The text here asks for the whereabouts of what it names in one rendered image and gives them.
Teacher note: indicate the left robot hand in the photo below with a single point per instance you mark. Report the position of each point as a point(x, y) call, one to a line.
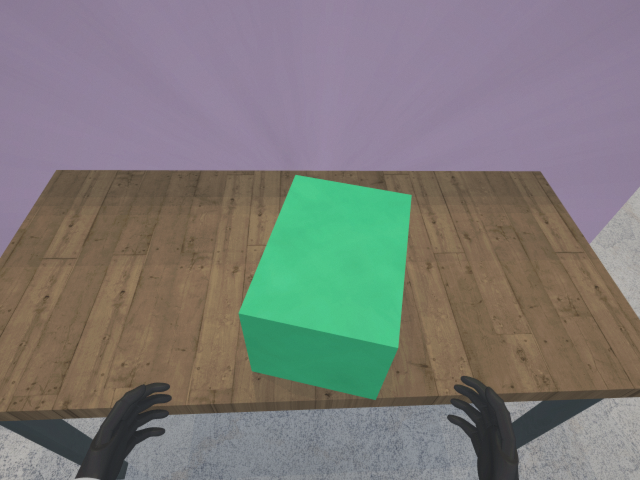
point(117, 435)

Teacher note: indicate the carton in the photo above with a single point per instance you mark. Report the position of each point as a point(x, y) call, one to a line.
point(324, 305)

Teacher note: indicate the table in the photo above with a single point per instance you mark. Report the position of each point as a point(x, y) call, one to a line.
point(119, 278)

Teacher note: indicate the right robot hand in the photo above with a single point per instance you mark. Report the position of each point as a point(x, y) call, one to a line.
point(493, 437)

